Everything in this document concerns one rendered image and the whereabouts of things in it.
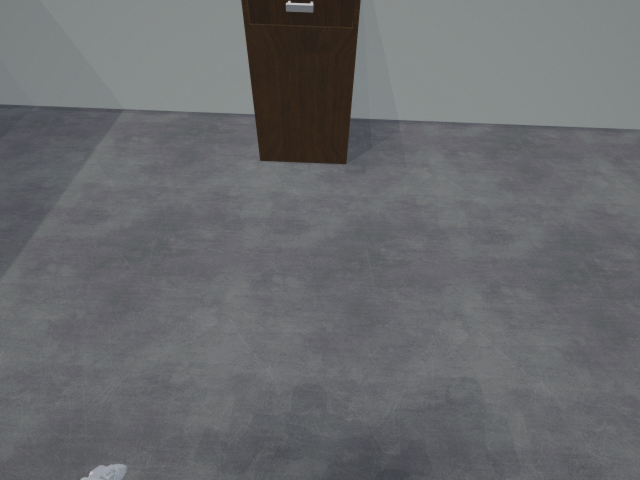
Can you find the cabinet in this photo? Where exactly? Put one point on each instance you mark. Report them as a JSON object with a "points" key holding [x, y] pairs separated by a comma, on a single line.
{"points": [[302, 84]]}

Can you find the handle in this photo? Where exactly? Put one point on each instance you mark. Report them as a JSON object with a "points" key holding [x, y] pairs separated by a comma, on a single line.
{"points": [[299, 7]]}

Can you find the drawer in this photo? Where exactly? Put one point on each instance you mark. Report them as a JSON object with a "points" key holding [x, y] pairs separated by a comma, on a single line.
{"points": [[335, 13]]}

